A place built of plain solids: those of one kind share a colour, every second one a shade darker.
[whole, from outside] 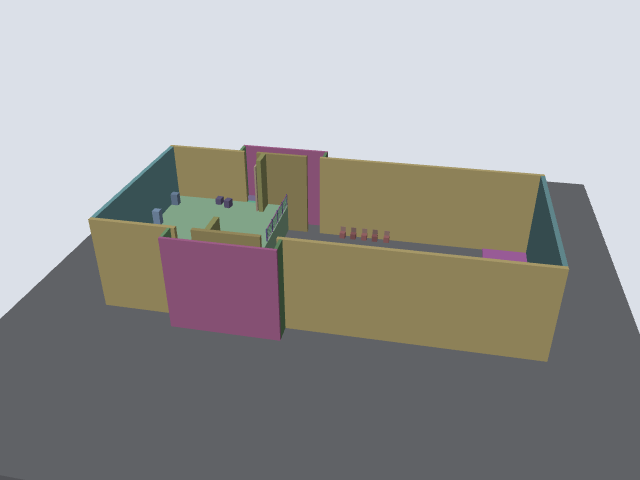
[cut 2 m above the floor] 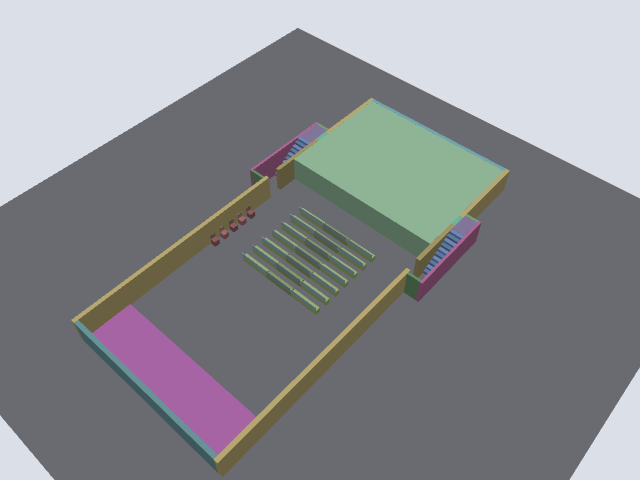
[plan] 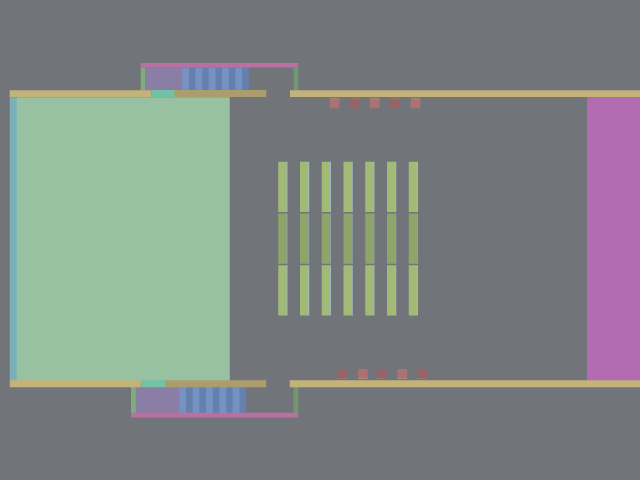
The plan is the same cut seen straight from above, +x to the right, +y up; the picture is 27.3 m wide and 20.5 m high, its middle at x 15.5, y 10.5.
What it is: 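A parish, school or music hall with a timber stage behind a plastered proscenium wall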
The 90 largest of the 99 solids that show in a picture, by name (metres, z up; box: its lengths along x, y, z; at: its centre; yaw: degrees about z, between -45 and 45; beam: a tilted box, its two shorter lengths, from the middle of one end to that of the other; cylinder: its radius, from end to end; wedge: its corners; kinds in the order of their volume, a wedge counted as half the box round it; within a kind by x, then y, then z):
{
 "boards_main_1": {"box": [9.09, 12.09, 2.24], "at": [7.1, 10.56, 1.07]},
 "wall_side_1": {"box": [5.63, 0.3, 6.49], "at": [5.07, 4.36, 3.2]},
 "wall_side_2": {"box": [6.05, 0.3, 6.49], "at": [5.27, 16.75, 3.2]},
 "wall_side_3": {"box": [4.29, 0.3, 6.49], "at": [11.06, 4.36, 3.2]},
 "wall_side_4": {"box": [3.93, 0.3, 6.49], "at": [11.24, 16.75, 3.2]},
 "wall_side_5": {"box": [16.22, 0.3, 6.49], "at": [22.31, 4.36, 3.2]},
 "wall_side_6": {"box": [16.21, 0.3, 6.49], "at": [22.31, 16.75, 3.2]},
 "wall_back_1": {"box": [0.3, 12.09, 6.49], "at": [2.4, 10.56, 3.2]},
 "wall_rear_1": {"box": [0.3, 12.09, 6.49], "at": [30.27, 10.56, 3.2]},
 "wall_pass_out_1": {"box": [7.14, 0.2, 6.49], "at": [11.0, 3.02, 3.2]},
 "wall_pass_out_2": {"box": [6.74, 0.2, 6.49], "at": [11.21, 17.96, 3.2]},
 "step_1": {"box": [0.57, 1.09, 2.04], "at": [9.49, 3.67, 0.97]},
 "step_2": {"box": [0.57, 0.96, 2.04], "at": [9.62, 17.38, 0.97]},
 "step_3": {"box": [0.57, 1.09, 1.84], "at": [9.78, 3.67, 0.87]},
 "step_4": {"box": [0.57, 0.96, 1.84], "at": [9.9, 17.38, 0.87]},
 "step_5": {"box": [0.57, 1.09, 1.64], "at": [10.06, 3.67, 0.77]},
 "step_6": {"box": [0.57, 0.96, 1.64], "at": [10.19, 17.38, 0.77]},
 "step_7": {"box": [0.57, 1.09, 1.44], "at": [10.35, 3.67, 0.67]},
 "step_8": {"box": [0.57, 0.96, 1.44], "at": [10.47, 17.38, 0.67]},
 "step_9": {"box": [0.57, 1.09, 1.24], "at": [10.63, 3.67, 0.57]},
 "step_10": {"box": [0.57, 0.96, 1.24], "at": [10.75, 17.38, 0.57]},
 "step_11": {"box": [0.57, 1.09, 1.04], "at": [10.92, 3.67, 0.47]},
 "step_12": {"box": [0.57, 0.96, 1.04], "at": [11.04, 17.38, 0.47]},
 "step_13": {"box": [0.57, 1.09, 0.85], "at": [11.21, 3.67, 0.37]},
 "step_14": {"box": [0.57, 0.96, 0.85], "at": [11.32, 17.38, 0.37]},
 "step_15": {"box": [0.57, 1.09, 0.65], "at": [11.49, 3.67, 0.27]},
 "step_16": {"box": [0.57, 0.96, 0.65], "at": [11.6, 17.38, 0.27]},
 "step_17": {"box": [0.57, 1.09, 0.45], "at": [11.78, 3.67, 0.17]},
 "step_18": {"box": [0.57, 0.96, 0.45], "at": [11.89, 17.38, 0.17]},
 "step_19": {"box": [0.57, 1.09, 0.25], "at": [12.07, 3.67, 0.07]},
 "step_20": {"box": [0.57, 0.96, 0.25], "at": [12.17, 17.38, 0.07]},
 "boards_pass_1": {"box": [1.86, 1.09, 2.24], "at": [8.56, 3.67, 1.07]},
 "boards_pass_2": {"box": [1.58, 0.96, 2.24], "at": [8.83, 17.38, 1.07]},
 "bench_seat_1": {"box": [0.36, 2.15, 0.45], "at": [13.89, 8.35, 0.23]},
 "bench_seat_2": {"box": [0.36, 2.15, 0.45], "at": [13.89, 10.56, 0.23]},
 "bench_seat_3": {"box": [0.36, 2.15, 0.45], "at": [13.89, 12.77, 0.23]},
 "bench_seat_4": {"box": [0.36, 2.15, 0.45], "at": [14.82, 8.35, 0.23]},
 "bench_seat_5": {"box": [0.36, 2.15, 0.45], "at": [14.82, 10.56, 0.23]},
 "bench_seat_6": {"box": [0.36, 2.15, 0.45], "at": [14.82, 12.77, 0.23]},
 "bench_seat_7": {"box": [0.36, 2.15, 0.45], "at": [15.75, 8.35, 0.23]},
 "bench_seat_8": {"box": [0.36, 2.15, 0.45], "at": [15.75, 10.56, 0.23]},
 "bench_seat_9": {"box": [0.36, 2.15, 0.45], "at": [15.75, 12.77, 0.23]},
 "bench_seat_10": {"box": [0.36, 2.15, 0.45], "at": [16.68, 8.35, 0.23]},
 "bench_seat_11": {"box": [0.36, 2.15, 0.45], "at": [16.68, 10.56, 0.23]},
 "bench_seat_12": {"box": [0.36, 2.15, 0.45], "at": [16.68, 12.77, 0.23]},
 "bench_seat_13": {"box": [0.36, 2.15, 0.45], "at": [17.61, 8.35, 0.23]},
 "bench_seat_14": {"box": [0.36, 2.15, 0.45], "at": [17.61, 10.56, 0.23]},
 "bench_seat_15": {"box": [0.36, 2.15, 0.45], "at": [17.61, 12.77, 0.23]},
 "bench_seat_16": {"box": [0.36, 2.15, 0.45], "at": [18.54, 8.35, 0.23]},
 "bench_seat_17": {"box": [0.36, 2.15, 0.45], "at": [18.54, 10.56, 0.23]},
 "bench_seat_18": {"box": [0.36, 2.15, 0.45], "at": [18.54, 12.77, 0.23]},
 "bench_seat_19": {"box": [0.36, 2.15, 0.45], "at": [19.47, 8.35, 0.23]},
 "bench_seat_20": {"box": [0.36, 2.15, 0.45], "at": [19.47, 10.56, 0.23]},
 "bench_seat_21": {"box": [0.36, 2.15, 0.45], "at": [19.47, 12.77, 0.23]},
 "floor_rear_1": {"box": [3.22, 12.09, 0.16], "at": [28.51, 10.56, 0.03]},
 "wall_pass_end_1": {"box": [0.2, 1.09, 6.49], "at": [7.53, 3.67, 3.2]},
 "wall_pass_end_2": {"box": [0.2, 0.96, 6.49], "at": [7.94, 17.38, 3.2]},
 "wall_pass_end_3": {"box": [0.2, 1.09, 6.49], "at": [14.47, 3.67, 3.2]},
 "wall_pass_end_4": {"box": [0.2, 0.96, 6.49], "at": [14.48, 17.38, 3.2]},
 "wall_pros_1": {"box": [0.35, 1.61, 4.3], "at": [9.86, 5.32, 4.29]},
 "wall_pros_2": {"box": [0.35, 1.43, 4.3], "at": [9.86, 15.89, 4.29]},
 "boards_sill_1": {"box": [1.03, 0.3, 2.24], "at": [8.4, 4.36, 1.07]},
 "boards_sill_2": {"box": [0.98, 0.3, 2.24], "at": [8.79, 16.75, 1.07]},
 "chair_seat_1": {"box": [0.42, 0.42, 0.45], "at": [16.12, 16.33, 0.23], "yaw": -3.2},
 "chair_seat_2": {"box": [0.42, 0.42, 0.45], "at": [16.48, 4.78, 0.23], "yaw": 0.2},
 "chair_seat_3": {"box": [0.42, 0.42, 0.45], "at": [16.97, 16.33, 0.23], "yaw": 0.4},
 "chair_seat_4": {"box": [0.42, 0.42, 0.45], "at": [17.33, 4.78, 0.23], "yaw": -0.7},
 "chair_seat_5": {"box": [0.42, 0.42, 0.45], "at": [17.83, 16.33, 0.23], "yaw": -0.4},
 "chair_seat_6": {"box": [0.42, 0.42, 0.45], "at": [18.15, 4.78, 0.23], "yaw": -3.6},
 "chair_seat_7": {"box": [0.42, 0.42, 0.45], "at": [18.66, 16.33, 0.23], "yaw": 1.0},
 "chair_seat_8": {"box": [0.42, 0.42, 0.45], "at": [19.02, 4.78, 0.23], "yaw": -0.4},
 "chair_seat_9": {"box": [0.42, 0.42, 0.45], "at": [19.58, 16.33, 0.23], "yaw": -1.4},
 "chair_seat_10": {"box": [0.42, 0.42, 0.45], "at": [19.87, 4.78, 0.23], "yaw": -3.7},
 "stack_chairs_1": {"box": [0.55, 0.5, 1.12], "at": [2.87, 11.82, 2.75]},
 "stack_chairs_2": {"box": [0.55, 0.5, 0.91], "at": [2.87, 15.16, 2.64]},
 "drape_1": {"box": [0.14, 0.91, 3.76], "at": [9.53, 15.67, 4.02]},
 "bench_back_1": {"box": [0.04, 2.15, 0.41], "at": [14.09, 8.35, 0.66]},
 "bench_back_2": {"box": [0.04, 2.15, 0.41], "at": [14.09, 10.56, 0.66]},
 "bench_back_3": {"box": [0.04, 2.15, 0.41], "at": [14.09, 12.77, 0.66]},
 "bench_back_4": {"box": [0.04, 2.15, 0.41], "at": [15.02, 8.35, 0.66]},
 "bench_back_5": {"box": [0.04, 2.15, 0.41], "at": [15.02, 10.56, 0.66]},
 "bench_back_6": {"box": [0.04, 2.15, 0.41], "at": [15.02, 12.77, 0.66]},
 "bench_back_7": {"box": [0.04, 2.15, 0.41], "at": [15.95, 8.35, 0.66]},
 "bench_back_8": {"box": [0.04, 2.15, 0.41], "at": [15.95, 10.56, 0.66]},
 "bench_back_9": {"box": [0.04, 2.15, 0.41], "at": [15.95, 12.77, 0.66]},
 "bench_back_10": {"box": [0.04, 2.15, 0.41], "at": [16.88, 8.35, 0.66]},
 "bench_back_11": {"box": [0.04, 2.15, 0.41], "at": [16.88, 10.56, 0.66]},
 "bench_back_12": {"box": [0.04, 2.15, 0.41], "at": [16.88, 12.77, 0.66]},
 "crate_1": {"box": [0.45, 0.6, 0.46], "at": [6.23, 15.99, 2.42], "yaw": -3.3},
 "crate_2": {"box": [0.45, 0.6, 0.6], "at": [7.09, 15.58, 2.49], "yaw": -9.0}
}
